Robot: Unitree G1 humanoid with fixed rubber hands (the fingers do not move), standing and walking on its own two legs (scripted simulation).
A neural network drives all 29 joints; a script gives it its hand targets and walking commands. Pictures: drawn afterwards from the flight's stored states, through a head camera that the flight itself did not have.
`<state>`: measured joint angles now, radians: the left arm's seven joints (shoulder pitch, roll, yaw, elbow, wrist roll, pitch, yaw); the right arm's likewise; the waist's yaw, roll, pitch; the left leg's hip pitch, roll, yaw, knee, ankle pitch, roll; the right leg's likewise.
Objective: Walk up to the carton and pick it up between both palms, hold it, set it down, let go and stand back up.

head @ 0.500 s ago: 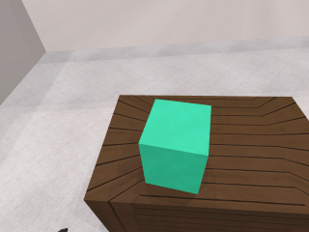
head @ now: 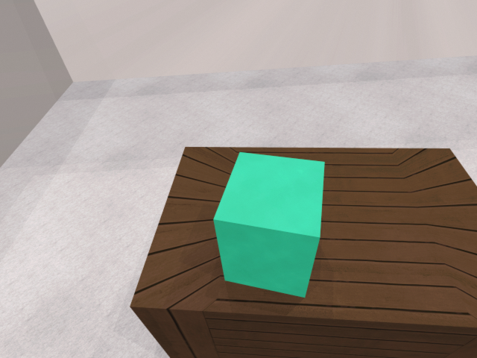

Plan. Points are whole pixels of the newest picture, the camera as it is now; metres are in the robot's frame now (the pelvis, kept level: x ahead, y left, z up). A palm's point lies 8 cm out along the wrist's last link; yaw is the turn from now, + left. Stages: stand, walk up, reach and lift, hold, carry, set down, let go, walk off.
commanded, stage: stand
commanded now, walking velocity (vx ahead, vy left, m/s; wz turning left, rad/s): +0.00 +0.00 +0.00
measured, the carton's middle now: (272, 224) +0.45 -0.03 -0.08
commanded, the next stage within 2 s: none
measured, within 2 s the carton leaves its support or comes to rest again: neither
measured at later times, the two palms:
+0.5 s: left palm out of the picture +0.08 +0.31 -0.10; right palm out of the picture +0.08 -0.31 -0.11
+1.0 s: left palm out of the picture +0.08 +0.31 -0.10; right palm out of the picture +0.07 -0.31 -0.11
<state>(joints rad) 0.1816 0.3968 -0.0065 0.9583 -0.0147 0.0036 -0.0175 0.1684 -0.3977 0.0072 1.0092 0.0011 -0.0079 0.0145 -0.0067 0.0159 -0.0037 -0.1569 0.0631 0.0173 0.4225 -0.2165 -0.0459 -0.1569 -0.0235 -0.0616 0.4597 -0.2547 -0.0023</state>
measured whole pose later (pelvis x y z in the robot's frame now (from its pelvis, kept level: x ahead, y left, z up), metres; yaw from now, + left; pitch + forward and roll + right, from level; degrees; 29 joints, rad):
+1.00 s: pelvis +0.00 +0.00 +0.00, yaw +0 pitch -2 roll +1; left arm 0.18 0.40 -0.01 0.98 -0.01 0.00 -0.02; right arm 0.17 -0.40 0.01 1.03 0.00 -0.01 0.01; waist -0.01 0.01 0.03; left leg -0.15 0.06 0.02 0.40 -0.21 -0.05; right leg -0.16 -0.02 -0.06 0.45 -0.25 0.00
